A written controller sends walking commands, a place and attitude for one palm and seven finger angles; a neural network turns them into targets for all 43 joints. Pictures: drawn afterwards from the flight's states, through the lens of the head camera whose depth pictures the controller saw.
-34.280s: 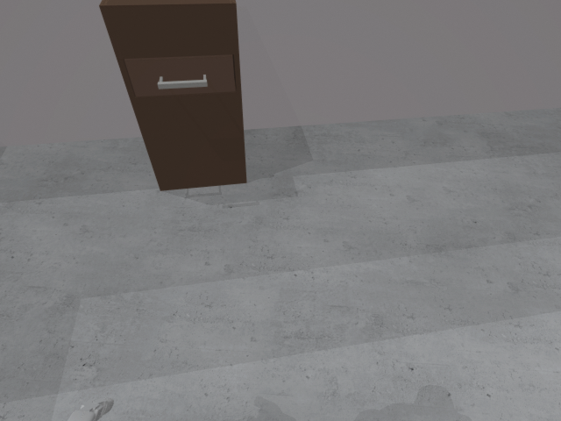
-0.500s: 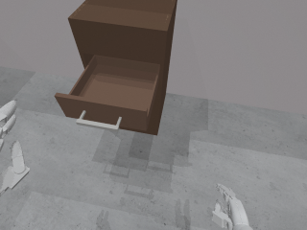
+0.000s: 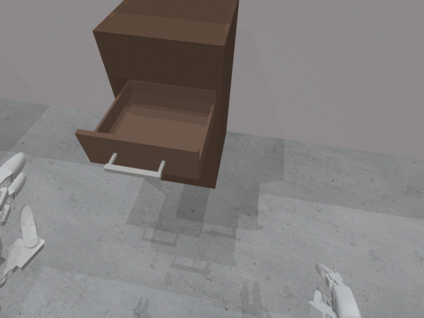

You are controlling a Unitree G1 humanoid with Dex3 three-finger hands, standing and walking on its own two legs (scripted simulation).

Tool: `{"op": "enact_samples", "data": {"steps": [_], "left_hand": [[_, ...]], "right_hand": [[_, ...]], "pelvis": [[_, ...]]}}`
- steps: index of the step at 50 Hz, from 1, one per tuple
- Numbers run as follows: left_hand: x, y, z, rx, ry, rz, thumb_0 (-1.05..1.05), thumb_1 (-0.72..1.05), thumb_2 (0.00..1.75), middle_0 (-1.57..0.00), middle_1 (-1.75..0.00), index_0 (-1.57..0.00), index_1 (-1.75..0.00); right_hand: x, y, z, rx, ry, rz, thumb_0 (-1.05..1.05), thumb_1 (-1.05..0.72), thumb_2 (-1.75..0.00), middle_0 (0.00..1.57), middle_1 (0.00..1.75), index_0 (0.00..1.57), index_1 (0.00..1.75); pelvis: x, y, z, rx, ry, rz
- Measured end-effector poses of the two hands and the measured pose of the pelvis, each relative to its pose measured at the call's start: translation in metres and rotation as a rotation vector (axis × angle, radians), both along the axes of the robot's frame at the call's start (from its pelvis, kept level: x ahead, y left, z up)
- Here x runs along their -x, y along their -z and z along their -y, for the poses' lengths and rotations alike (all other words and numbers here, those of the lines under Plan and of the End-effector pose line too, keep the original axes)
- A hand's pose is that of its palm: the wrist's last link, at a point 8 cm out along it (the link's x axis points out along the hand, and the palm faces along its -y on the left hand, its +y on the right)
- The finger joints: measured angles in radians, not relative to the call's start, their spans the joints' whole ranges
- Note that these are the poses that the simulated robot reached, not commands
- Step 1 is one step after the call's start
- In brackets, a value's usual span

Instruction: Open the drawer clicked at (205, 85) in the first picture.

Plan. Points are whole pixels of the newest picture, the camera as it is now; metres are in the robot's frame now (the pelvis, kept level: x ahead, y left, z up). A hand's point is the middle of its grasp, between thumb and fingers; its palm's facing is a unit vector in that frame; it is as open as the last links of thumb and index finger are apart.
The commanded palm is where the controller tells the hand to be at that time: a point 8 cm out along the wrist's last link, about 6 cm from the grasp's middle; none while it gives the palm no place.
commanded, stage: stop stepping back and stand still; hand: left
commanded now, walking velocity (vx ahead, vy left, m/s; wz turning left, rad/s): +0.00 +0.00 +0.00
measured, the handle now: (135, 166) +0.55 +0.27 -0.18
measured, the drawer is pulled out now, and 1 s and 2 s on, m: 0.30 0.30 0.30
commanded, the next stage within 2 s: let the arm hang, fingers relaxed in 0.12 s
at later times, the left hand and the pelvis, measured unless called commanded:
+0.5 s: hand out of the picture +0.07 +0.15 -0.16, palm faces -0.02 -0.98 -0.19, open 7.4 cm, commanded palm none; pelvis -0.01 -0.03 -0.01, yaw +1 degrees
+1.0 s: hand out of the picture -0.03 +0.12 -0.17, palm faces +0.07 -0.98 -0.19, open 7.4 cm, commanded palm none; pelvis +0.00 -0.04 +0.00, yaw +0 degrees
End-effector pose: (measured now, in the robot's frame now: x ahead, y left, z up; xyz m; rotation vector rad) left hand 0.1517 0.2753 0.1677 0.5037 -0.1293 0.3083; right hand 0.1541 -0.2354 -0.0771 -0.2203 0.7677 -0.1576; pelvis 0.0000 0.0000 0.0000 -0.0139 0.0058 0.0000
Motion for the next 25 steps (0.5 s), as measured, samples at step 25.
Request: {"op": "enact_samples", "data": {"steps": [25], "left_hand": [[0.09,0.304,0.078,0.451,-0.116,-1.221,0.01,0.91,0.89,-0.2,-0.29,-0.2,-0.3]], "right_hand": [[0.093,0.059,0.032,-0.035,0.019,-0.381,0.0,-0.9,-0.9,0.2,0.3,0.2,0.3]], "pelvis": [[0.012,0.012,0.027,-0.03,-0.016,0.03]]}}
